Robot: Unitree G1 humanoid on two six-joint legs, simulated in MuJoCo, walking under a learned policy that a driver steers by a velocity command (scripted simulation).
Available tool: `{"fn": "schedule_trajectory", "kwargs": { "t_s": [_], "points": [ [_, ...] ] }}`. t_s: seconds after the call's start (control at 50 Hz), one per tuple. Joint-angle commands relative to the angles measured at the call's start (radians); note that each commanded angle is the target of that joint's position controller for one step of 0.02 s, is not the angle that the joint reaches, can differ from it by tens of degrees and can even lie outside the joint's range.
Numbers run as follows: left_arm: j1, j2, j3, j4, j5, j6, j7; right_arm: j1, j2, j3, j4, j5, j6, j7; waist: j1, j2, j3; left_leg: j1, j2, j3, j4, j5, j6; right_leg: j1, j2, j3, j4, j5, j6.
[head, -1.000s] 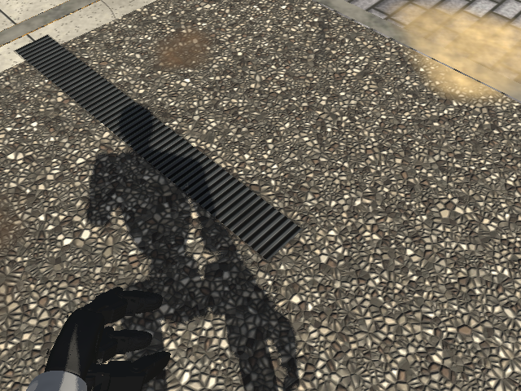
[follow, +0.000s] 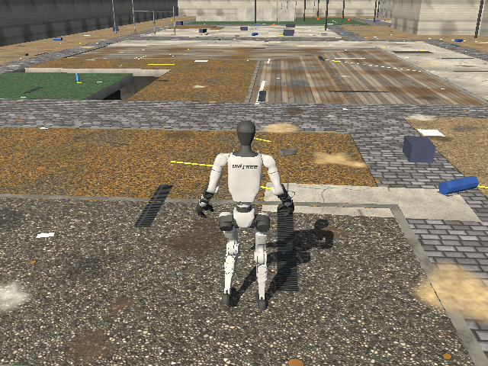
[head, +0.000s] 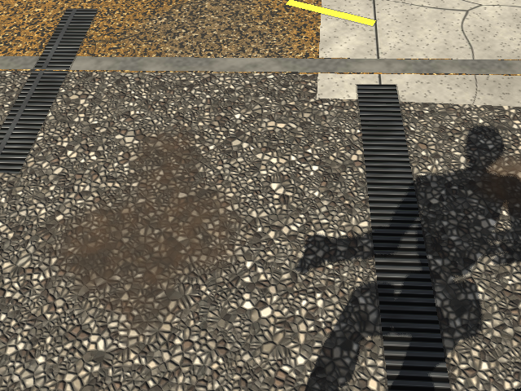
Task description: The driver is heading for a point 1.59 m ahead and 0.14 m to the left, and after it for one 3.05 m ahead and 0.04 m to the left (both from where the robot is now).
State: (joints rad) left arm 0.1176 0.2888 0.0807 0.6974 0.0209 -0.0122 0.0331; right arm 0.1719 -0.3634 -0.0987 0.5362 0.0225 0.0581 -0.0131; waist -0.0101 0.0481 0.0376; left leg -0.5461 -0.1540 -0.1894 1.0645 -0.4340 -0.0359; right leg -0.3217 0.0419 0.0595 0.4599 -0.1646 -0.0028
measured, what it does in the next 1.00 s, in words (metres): steps on the spot: left foot, then right foot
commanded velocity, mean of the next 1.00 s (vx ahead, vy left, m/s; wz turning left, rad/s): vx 0.00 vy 0.00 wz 0.15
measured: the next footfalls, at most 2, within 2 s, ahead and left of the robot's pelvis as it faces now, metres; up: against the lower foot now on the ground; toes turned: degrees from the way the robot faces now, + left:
left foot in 0.36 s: +0.00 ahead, +0.15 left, +0.00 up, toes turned +20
right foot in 0.82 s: +0.04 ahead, -0.07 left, +0.00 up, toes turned +8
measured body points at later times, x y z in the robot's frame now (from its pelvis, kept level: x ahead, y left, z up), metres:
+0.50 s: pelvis -0.01 +0.03 +0.00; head +0.02 +0.08 +0.45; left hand +0.01 +0.36 -0.12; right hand +0.25 -0.15 -0.07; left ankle -0.04 +0.13 -0.74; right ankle +0.03 -0.11 -0.66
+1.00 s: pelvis +0.00 +0.00 +0.01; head +0.06 -0.03 +0.45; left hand +0.10 +0.31 -0.08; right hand +0.21 -0.27 -0.10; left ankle -0.02 +0.16 -0.64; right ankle +0.00 -0.08 -0.74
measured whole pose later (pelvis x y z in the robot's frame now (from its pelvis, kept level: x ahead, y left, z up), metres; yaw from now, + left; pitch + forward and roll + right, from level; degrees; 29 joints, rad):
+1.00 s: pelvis +0.00 +0.00 +0.01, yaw +4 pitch +3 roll +2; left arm 0.25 0.31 0.08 0.65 -0.02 0.02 0.02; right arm 0.08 -0.32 -0.10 0.67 -0.01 0.02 -0.04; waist 0.02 0.03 0.05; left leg -0.58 -0.03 -0.07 1.14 -0.41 -0.07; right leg -0.28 0.05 0.07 0.49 -0.26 -0.07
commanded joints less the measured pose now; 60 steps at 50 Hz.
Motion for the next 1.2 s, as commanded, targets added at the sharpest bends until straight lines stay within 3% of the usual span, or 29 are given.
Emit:
{"fn": "schedule_trajectory", "kwargs": {
  "t_s": [0.02,0.1,0.2,0.26,0.3,0.34,0.36,0.38,0.4,0.42,0.46,0.48,0.52,0.56,0.6,0.64,0.66,0.74,0.8,0.82,0.84,0.86,0.88,0.9,0.92,0.94,0.96,1.1,1.2],
  "points": [
    [-0.104,0.098,0.011,-0.114,-0.009,0.000,0.027,0.088,-0.097,-0.029,-0.032,0.000,0.002,0.005,-0.028,-0.128,-0.068,-0.143,0.122,0.083,0.262,0.059,-0.047,0.134,-0.265,0.178,-0.156,0.108,-0.180],
    [-0.003,0.133,0.021,-0.087,0.009,0.015,0.032,-0.017,-0.055,-0.007,-0.078,0.011,-0.004,0.004,0.048,-0.182,-0.087,-0.197,0.207,0.158,0.131,0.096,-0.079,0.256,-0.285,0.077,-0.172,0.184,-0.218],
    [-0.011,0.177,0.043,-0.073,0.001,0.018,0.014,-0.032,-0.024,0.003,-0.082,0.000,-0.005,0.013,0.052,-0.205,-0.124,-0.068,0.256,0.199,-0.070,0.089,-0.066,0.253,-0.339,-0.038,-0.169,0.200,-0.219],
    [-0.011,0.189,0.049,-0.058,-0.017,0.014,-0.005,-0.020,-0.019,0.004,-0.069,-0.005,0.000,0.018,0.040,-0.213,-0.135,0.082,0.219,0.240,-0.227,0.053,-0.028,0.200,-0.346,-0.078,-0.141,0.236,-0.210],
    [-0.010,0.190,0.049,-0.046,-0.041,0.008,-0.014,0.007,-0.018,-0.001,-0.058,-0.006,0.005,0.023,0.016,-0.216,-0.146,0.160,0.194,0.249,-0.383,0.082,0.011,0.212,-0.361,-0.080,-0.087,0.259,-0.188],
    [0.017,0.146,0.036,-0.018,-0.062,0.005,-0.019,0.105,-0.036,-0.015,-0.011,-0.009,0.004,0.021,-0.028,-0.169,-0.159,0.382,0.150,0.250,-0.645,0.276,0.075,0.117,-0.318,-0.144,0.052,0.218,-0.098],
    [0.056,0.087,0.018,-0.017,-0.031,0.003,-0.027,0.141,-0.116,-0.037,-0.006,-0.007,-0.002,0.010,-0.013,0.036,-0.171,0.570,0.294,0.039,-0.683,0.588,0.130,-0.090,-0.229,-0.231,0.268,-0.052,-0.005],
    [0.032,0.052,-0.002,-0.075,0.015,-0.001,-0.031,0.108,-0.217,-0.046,-0.037,-0.030,-0.009,0.000,0.009,0.321,-0.175,0.625,0.559,-0.272,-0.650,0.870,0.325,-0.385,-0.106,-0.233,0.519,-0.515,0.075],
    [-0.055,0.126,0.022,-0.078,-0.005,-0.002,-0.020,0.137,-0.163,-0.037,-0.037,-0.060,-0.032,0.008,-0.088,0.189,-0.246,0.540,0.578,-0.265,-0.686,0.812,0.407,-0.377,-0.104,-0.077,0.690,-0.518,0.077],
    [-0.063,0.137,0.027,-0.075,-0.032,0.007,-0.014,0.094,-0.134,-0.020,-0.020,-0.063,-0.048,0.012,-0.055,0.147,-0.190,0.487,0.510,-0.162,-0.697,0.712,0.357,-0.378,-0.115,-0.053,0.726,-0.439,0.062],
    [-0.012,0.132,0.030,-0.034,-0.019,0.024,0.002,-0.023,-0.073,-0.001,-0.017,-0.028,-0.059,0.005,0.000,0.105,-0.140,0.424,0.413,-0.056,-0.696,0.614,0.259,-0.358,-0.123,-0.039,0.693,-0.285,0.061],
    [0.019,0.130,0.031,-0.022,-0.013,0.029,0.003,-0.051,-0.058,0.010,-0.015,-0.025,-0.059,0.000,0.023,0.105,-0.143,0.377,0.390,-0.018,-0.696,0.669,0.252,-0.299,-0.110,-0.049,0.709,-0.229,0.069],
    [0.058,0.107,0.023,-0.007,-0.018,0.031,-0.001,-0.067,-0.028,0.024,-0.006,-0.035,-0.063,-0.005,0.042,0.092,-0.160,0.353,0.366,0.020,-0.702,0.675,0.250,-0.226,-0.099,-0.052,0.660,-0.162,0.078],
    [0.085,0.051,-0.003,0.017,-0.024,0.033,-0.011,-0.088,0.046,0.049,0.018,-0.043,-0.070,-0.007,0.046,0.083,-0.164,0.352,0.344,0.090,-0.703,0.593,0.227,-0.130,-0.124,-0.043,0.459,-0.125,0.077],
    [0.041,0.049,-0.014,0.000,-0.028,0.036,-0.022,-0.055,0.018,0.041,0.050,-0.054,-0.072,-0.006,0.004,0.109,-0.133,0.337,0.366,0.090,-0.712,0.509,0.242,-0.066,-0.118,-0.063,0.349,-0.150,0.072],
    [0.007,0.115,0.001,-0.038,-0.040,0.040,-0.027,-0.027,-0.070,0.011,0.070,-0.051,-0.060,-0.009,-0.024,0.123,-0.084,0.343,0.418,0.041,-0.716,0.454,0.277,-0.102,-0.097,-0.090,0.354,-0.232,0.060],
    [0.004,0.130,0.005,-0.051,-0.045,0.041,-0.030,-0.019,-0.088,0.003,0.075,-0.045,-0.053,-0.012,-0.031,0.115,-0.067,0.359,0.446,0.015,-0.715,0.450,0.287,-0.133,-0.098,-0.091,0.361,-0.261,0.052],
    [0.038,0.096,0.003,-0.068,-0.048,0.046,-0.042,-0.042,-0.078,-0.005,0.080,-0.029,-0.043,-0.027,-0.018,0.080,-0.076,0.424,0.501,0.009,-0.667,0.597,0.282,-0.154,-0.106,-0.105,0.341,-0.300,0.022],
    [0.114,0.077,0.009,-0.057,-0.051,0.048,-0.053,-0.094,-0.072,-0.013,0.080,-0.012,-0.034,-0.036,0.033,0.069,-0.111,0.399,0.462,0.114,-0.568,0.593,0.207,-0.019,-0.065,-0.157,0.133,-0.142,-0.022],
    [0.146,0.100,0.020,-0.052,-0.044,0.046,-0.048,-0.065,-0.052,-0.014,0.094,-0.007,-0.033,-0.036,0.041,0.016,-0.112,0.345,0.409,0.179,-0.470,0.471,0.139,0.062,-0.057,-0.108,0.018,0.004,-0.059],
    [0.179,0.221,0.055,-0.063,-0.038,0.042,-0.031,-0.055,-0.006,-0.006,0.074,-0.035,-0.037,-0.034,0.017,-0.237,-0.119,0.127,0.285,0.309,-0.190,0.207,0.028,0.215,-0.241,0.196,-0.062,0.355,-0.150],
    [0.213,0.291,0.068,-0.083,-0.013,0.027,-0.035,-0.192,0.021,0.008,0.000,-0.056,-0.048,-0.034,0.068,-0.394,-0.110,-0.164,0.091,0.237,0.025,-0.239,-0.035,0.307,-0.410,0.531,-0.108,0.593,-0.353],
    [0.221,0.255,0.058,-0.095,0.006,0.008,-0.039,-0.208,-0.005,0.001,0.005,-0.048,-0.057,-0.031,0.093,-0.241,-0.163,-0.207,0.113,0.110,0.164,-0.257,-0.029,0.341,-0.417,0.504,-0.120,0.533,-0.385],
    [0.170,0.233,0.053,-0.100,-0.004,-0.004,-0.035,-0.184,-0.017,-0.005,0.021,-0.031,-0.060,-0.027,0.052,-0.170,-0.141,-0.220,0.132,0.081,0.186,-0.163,-0.018,0.333,-0.357,0.417,-0.104,0.487,-0.329],
    [0.113,0.214,0.051,-0.112,-0.029,-0.001,-0.026,-0.159,-0.021,-0.009,0.042,-0.031,-0.060,-0.031,0.023,-0.109,-0.124,-0.228,0.147,0.080,0.154,-0.076,-0.020,0.314,-0.303,0.349,-0.091,0.446,-0.272],
    [0.074,0.191,0.042,-0.125,-0.049,0.008,-0.015,-0.152,-0.032,-0.013,0.047,-0.039,-0.058,-0.036,0.009,-0.106,-0.120,-0.217,0.159,0.074,0.114,-0.013,-0.027,0.296,-0.277,0.318,-0.090,0.427,-0.242],
    [0.065,0.181,0.037,-0.133,-0.053,0.018,-0.005,-0.148,-0.021,-0.012,0.050,-0.040,-0.060,-0.034,0.002,-0.125,-0.130,-0.170,0.146,0.081,0.111,0.033,-0.037,0.265,-0.246,0.298,-0.088,0.444,-0.230],
    [0.085,0.208,0.049,-0.158,-0.046,0.046,0.020,-0.151,0.000,-0.003,0.073,-0.022,-0.076,-0.022,0.017,-0.173,-0.143,-0.096,0.089,0.069,-0.181,0.145,-0.070,0.262,-0.186,0.347,-0.065,0.304,-0.201],
    [0.073,0.188,0.033,-0.168,-0.026,0.055,0.010,-0.153,-0.015,-0.002,0.082,-0.019,-0.084,-0.004,0.047,-0.220,-0.144,0.040,0.108,0.092,-0.285,0.122,-0.056,0.196,-0.194,0.387,-0.017,0.369,-0.203]
  ]
}}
